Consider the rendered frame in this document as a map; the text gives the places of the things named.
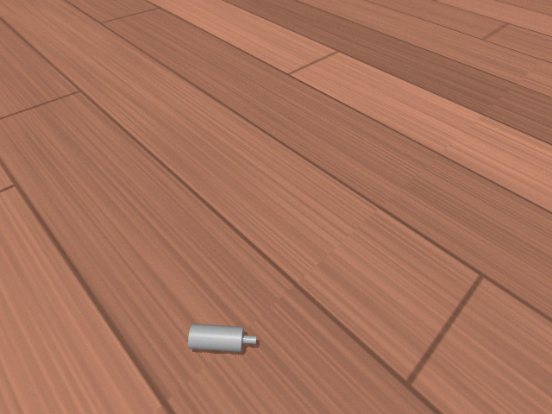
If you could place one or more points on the bottle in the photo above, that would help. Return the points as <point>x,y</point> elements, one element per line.
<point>218,337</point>

